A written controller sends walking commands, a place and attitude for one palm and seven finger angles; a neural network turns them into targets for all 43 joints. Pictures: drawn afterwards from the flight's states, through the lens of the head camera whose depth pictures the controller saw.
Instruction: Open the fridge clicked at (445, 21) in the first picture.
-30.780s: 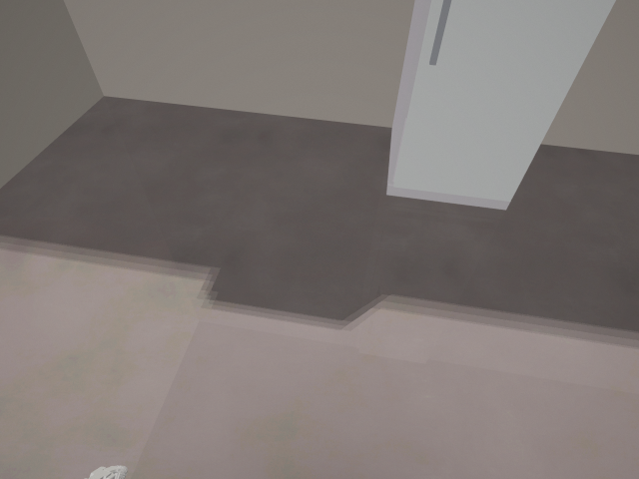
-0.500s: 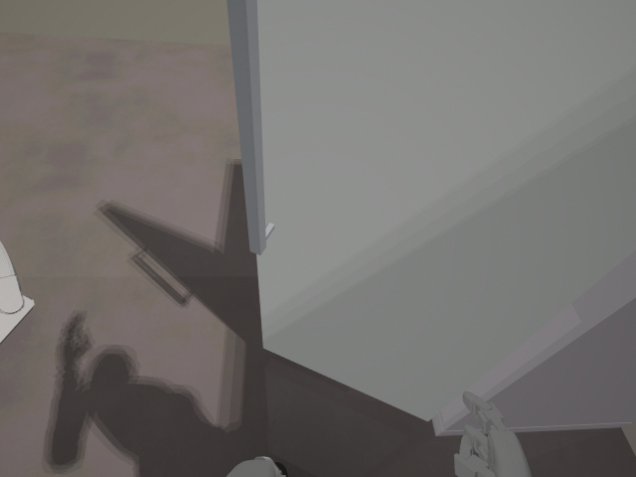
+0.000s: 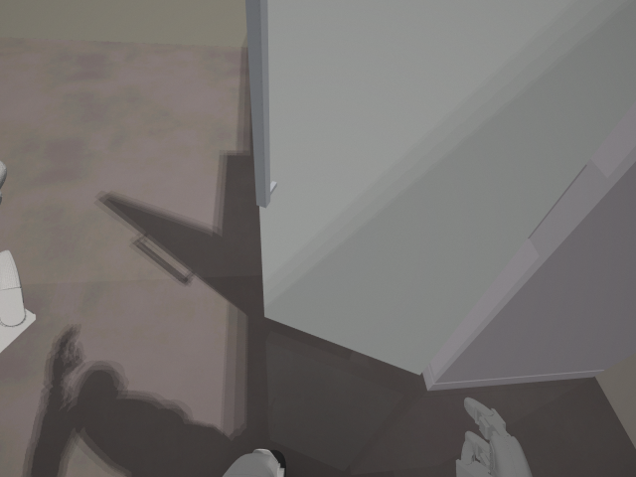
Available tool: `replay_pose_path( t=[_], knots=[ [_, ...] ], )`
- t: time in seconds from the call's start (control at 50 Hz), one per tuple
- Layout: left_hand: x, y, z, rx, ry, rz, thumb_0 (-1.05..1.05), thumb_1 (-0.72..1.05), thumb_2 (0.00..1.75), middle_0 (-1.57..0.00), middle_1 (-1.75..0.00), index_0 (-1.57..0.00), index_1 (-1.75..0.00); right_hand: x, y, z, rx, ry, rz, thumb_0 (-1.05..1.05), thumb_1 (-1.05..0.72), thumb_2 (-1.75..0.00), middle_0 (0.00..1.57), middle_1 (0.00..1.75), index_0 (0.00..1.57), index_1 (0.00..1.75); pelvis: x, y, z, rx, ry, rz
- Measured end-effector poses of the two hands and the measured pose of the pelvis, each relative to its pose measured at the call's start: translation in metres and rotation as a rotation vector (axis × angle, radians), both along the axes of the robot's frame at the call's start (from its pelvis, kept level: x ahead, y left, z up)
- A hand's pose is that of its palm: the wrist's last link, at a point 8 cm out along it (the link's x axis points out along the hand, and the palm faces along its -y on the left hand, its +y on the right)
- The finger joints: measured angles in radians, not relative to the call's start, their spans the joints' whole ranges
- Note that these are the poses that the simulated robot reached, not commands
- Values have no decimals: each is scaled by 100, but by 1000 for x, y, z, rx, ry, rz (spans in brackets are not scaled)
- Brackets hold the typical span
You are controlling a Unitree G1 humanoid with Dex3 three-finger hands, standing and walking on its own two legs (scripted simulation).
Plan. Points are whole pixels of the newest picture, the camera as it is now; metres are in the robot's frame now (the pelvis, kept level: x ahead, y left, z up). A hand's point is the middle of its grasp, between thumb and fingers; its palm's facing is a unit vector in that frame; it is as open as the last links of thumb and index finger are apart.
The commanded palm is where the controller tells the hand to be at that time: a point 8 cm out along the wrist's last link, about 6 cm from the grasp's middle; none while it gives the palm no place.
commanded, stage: stop stepping back and stand still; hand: left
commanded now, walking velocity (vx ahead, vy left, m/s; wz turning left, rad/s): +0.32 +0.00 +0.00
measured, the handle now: (265, 80) +0.63 +0.14 +0.17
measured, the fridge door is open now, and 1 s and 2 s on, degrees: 64 64 64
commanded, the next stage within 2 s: let the arm hang, fingers relaxed in 1.24 s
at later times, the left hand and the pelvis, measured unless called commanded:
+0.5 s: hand out of the picture +0.11 +0.31 +0.19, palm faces +0.51 -0.75 -0.42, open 7.4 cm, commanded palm +0.05 +0.33 +0.19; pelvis -0.07 +0.03 +0.00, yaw +3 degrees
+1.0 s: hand out of the picture +0.16 +0.35 +0.16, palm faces +0.49 -0.75 -0.44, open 7.4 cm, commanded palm +0.09 +0.38 +0.19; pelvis -0.03 +0.07 +0.01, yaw +3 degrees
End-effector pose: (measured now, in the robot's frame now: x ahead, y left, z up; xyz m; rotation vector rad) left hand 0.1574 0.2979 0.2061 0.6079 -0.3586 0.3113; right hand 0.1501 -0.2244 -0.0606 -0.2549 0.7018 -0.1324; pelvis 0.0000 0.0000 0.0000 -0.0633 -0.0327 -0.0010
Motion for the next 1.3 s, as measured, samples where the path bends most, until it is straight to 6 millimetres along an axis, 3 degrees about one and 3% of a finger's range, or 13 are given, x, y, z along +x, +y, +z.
replay_pose_path(
  t=[0.1,0.22,0.3,0.4,0.48,0.56,0.68,0.76,0.84,1.06,1.16,1.3],
  knots=[
    [-33,17,-11,-108,-34,75,1,88,89,-21,-31,-21,-31,-36,-4,-5,-15,53,-45,2,-90,-90,21,30,20,30,-21,7,1,32,-24,-20],
    [-39,35,-37,-237,-105,102,1,88,89,-21,-31,-21,-31,-65,-3,-1,-93,-3,-68,2,-90,-90,21,30,20,30,-48,24,-13,36,-11,3],
    [-50,31,-28,-190,-79,55,2,89,89,-21,-31,-21,-31,-86,10,4,-28,-22,-84,2,-90,-90,20,30,20,30,-60,22,-3,48,-19,22],
    [-79,28,-4,-85,-47,52,2,88,89,-21,-31,-21,-31,-101,25,0,16,47,-31,2,-90,-90,20,30,20,30,-61,21,9,15,3,40],
    [-95,39,-5,-35,-54,111,1,88,89,-21,-31,-21,-31,-94,24,-22,7,91,19,1,-90,-90,21,30,20,30,-69,23,-5,28,3,57],
    [-97,58,-18,-149,-55,189,1,88,89,-21,-31,-21,-31,-83,26,-16,-22,101,18,2,-90,-90,21,30,20,30,-69,33,1,40,0,54],
    [-79,63,-31,-191,-70,141,2,89,89,-20,-31,-21,-31,-56,42,1,-60,-31,16,2,-90,-90,20,30,20,30,-66,50,-6,62,-18,53],
    [-69,63,-15,-114,-47,110,2,88,89,-21,-31,-21,-31,-45,62,10,-5,-63,45,2,-90,-90,20,30,20,30,-60,51,4,56,-8,73],
    [-67,67,-4,-22,-21,112,2,88,89,-21,-31,-21,-31,-35,74,2,36,-35,81,1,-90,-90,20,30,20,30,-50,53,4,44,17,75],
    [-33,88,-29,-122,94,172,2,88,89,-21,-31,-21,-31,-10,80,-6,17,51,49,2,-90,-90,20,30,20,30,-22,71,9,55,36,65],
    [-23,81,-24,-93,96,118,2,88,89,-21,-31,-21,-31,5,82,0,24,22,44,2,-90,-90,20,30,20,30,-17,71,9,52,44,61],
    [-26,78,-11,-47,79,110,2,88,89,-21,-31,-21,-31,13,80,3,38,1,36,1,-90,-90,20,30,20,30,-17,69,9,50,54,59]
  ],
)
